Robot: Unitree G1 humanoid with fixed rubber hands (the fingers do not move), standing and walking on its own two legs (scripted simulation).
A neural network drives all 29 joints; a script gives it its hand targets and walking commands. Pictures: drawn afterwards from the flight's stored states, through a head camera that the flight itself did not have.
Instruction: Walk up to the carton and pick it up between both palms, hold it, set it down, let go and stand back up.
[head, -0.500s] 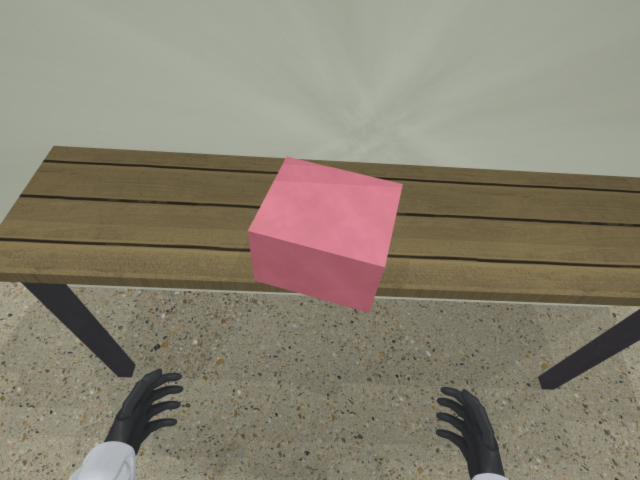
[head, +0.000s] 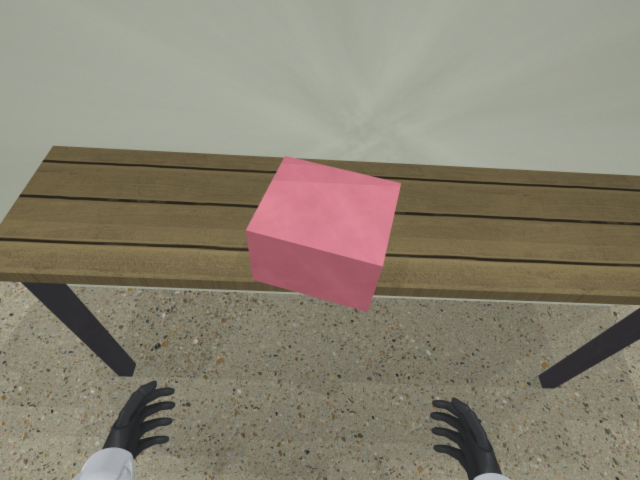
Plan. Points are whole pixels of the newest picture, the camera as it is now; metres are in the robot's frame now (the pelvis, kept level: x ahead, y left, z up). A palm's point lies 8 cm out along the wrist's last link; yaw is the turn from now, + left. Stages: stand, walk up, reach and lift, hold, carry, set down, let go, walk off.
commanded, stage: set down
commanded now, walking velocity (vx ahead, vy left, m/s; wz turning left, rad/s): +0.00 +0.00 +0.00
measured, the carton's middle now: (325, 232) +0.51 +0.00 -0.06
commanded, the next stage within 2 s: let go in 0.32 s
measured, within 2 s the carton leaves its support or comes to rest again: neither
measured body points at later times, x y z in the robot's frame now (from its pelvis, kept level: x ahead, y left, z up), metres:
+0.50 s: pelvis +0.00 +0.00 +0.00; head +0.03 +0.01 +0.45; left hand +0.17 +0.24 -0.09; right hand +0.16 -0.21 -0.10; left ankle +0.02 +0.09 -0.74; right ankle +0.00 -0.12 -0.74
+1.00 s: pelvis +0.01 +0.00 +0.00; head +0.01 +0.01 +0.45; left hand +0.16 +0.24 -0.10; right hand +0.15 -0.24 -0.10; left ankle +0.02 +0.09 -0.74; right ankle +0.00 -0.12 -0.74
